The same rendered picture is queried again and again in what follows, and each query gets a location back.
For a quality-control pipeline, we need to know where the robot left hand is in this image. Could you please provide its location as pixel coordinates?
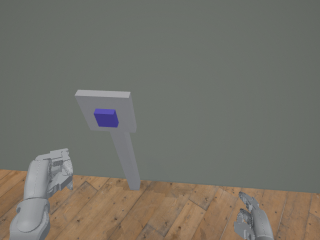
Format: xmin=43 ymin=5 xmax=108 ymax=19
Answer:
xmin=23 ymin=148 xmax=73 ymax=200

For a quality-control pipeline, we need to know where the robot left forearm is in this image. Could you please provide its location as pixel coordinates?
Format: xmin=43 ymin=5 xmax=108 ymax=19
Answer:
xmin=9 ymin=197 xmax=51 ymax=240

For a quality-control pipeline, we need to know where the button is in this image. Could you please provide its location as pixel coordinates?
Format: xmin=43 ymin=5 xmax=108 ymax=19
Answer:
xmin=93 ymin=108 xmax=119 ymax=128

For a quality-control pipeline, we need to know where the robot right hand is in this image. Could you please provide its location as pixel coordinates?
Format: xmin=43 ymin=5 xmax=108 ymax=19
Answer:
xmin=234 ymin=191 xmax=274 ymax=240

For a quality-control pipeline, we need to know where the panel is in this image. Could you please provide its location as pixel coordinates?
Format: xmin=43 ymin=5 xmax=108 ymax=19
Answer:
xmin=74 ymin=89 xmax=141 ymax=191

